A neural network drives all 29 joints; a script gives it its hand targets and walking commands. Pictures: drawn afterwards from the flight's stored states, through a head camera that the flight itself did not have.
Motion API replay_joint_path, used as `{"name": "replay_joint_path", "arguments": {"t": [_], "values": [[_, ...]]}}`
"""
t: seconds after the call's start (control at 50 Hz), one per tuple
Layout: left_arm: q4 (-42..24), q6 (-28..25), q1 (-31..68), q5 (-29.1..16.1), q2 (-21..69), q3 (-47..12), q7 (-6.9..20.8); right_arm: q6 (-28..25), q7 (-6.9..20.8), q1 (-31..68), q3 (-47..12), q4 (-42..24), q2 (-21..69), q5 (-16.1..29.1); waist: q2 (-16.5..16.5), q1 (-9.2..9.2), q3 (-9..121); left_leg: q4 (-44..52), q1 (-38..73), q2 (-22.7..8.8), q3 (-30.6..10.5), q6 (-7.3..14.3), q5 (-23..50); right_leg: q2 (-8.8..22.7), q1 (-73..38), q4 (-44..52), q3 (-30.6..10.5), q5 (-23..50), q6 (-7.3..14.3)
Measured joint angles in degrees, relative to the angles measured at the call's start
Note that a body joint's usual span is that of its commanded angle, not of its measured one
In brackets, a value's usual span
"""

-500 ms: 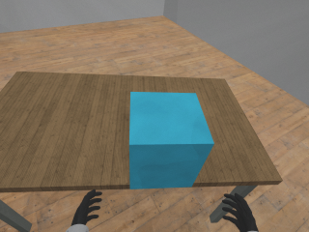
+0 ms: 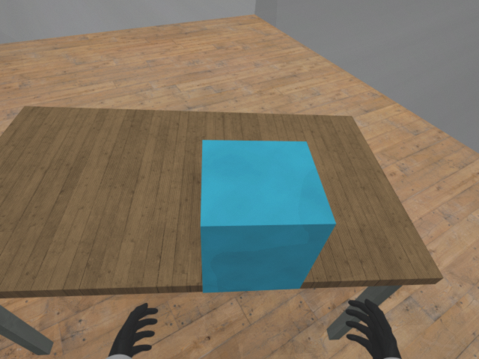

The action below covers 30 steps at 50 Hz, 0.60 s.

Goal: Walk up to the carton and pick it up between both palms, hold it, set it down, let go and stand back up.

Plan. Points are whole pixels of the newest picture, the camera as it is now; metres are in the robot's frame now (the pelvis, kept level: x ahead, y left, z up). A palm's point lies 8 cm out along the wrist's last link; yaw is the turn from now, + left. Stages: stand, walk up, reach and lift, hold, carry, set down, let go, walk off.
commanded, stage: set down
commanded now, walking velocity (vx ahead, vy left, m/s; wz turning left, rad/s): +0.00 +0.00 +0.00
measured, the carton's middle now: (253, 218) +0.41 +0.00 -0.02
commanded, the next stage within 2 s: let go in 0.36 s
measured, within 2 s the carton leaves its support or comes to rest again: neither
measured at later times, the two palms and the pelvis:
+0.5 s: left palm out of the picture +0.15 +0.20 -0.09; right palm (383, 356) +0.18 -0.23 -0.06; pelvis +0.00 +0.00 +0.00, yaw +0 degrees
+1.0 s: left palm out of the picture +0.12 +0.23 -0.11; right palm out of the picture +0.17 -0.24 -0.08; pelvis +0.00 -0.01 +0.00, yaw +0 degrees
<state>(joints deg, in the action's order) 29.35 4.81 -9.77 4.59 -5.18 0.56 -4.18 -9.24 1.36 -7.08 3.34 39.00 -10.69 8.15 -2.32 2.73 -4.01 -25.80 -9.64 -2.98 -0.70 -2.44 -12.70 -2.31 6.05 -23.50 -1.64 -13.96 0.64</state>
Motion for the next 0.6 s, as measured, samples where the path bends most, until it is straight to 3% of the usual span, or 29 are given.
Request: {"name": "replay_joint_path", "arguments": {"t": [0.6], "values": [[3.40, 0.21, 0.00, 0.00, -1.03, 0.00, 1.49, 0.00, -0.78, -0.39, 0.00, 1.12, 0.00, -0.05, 0.75, 0.00, -0.03, 0.00, 0.45, 0.00, 0.00, 0.00, -0.14, 0.01, -0.57, 0.28, 0.00, 0.01, 0.00]]}}
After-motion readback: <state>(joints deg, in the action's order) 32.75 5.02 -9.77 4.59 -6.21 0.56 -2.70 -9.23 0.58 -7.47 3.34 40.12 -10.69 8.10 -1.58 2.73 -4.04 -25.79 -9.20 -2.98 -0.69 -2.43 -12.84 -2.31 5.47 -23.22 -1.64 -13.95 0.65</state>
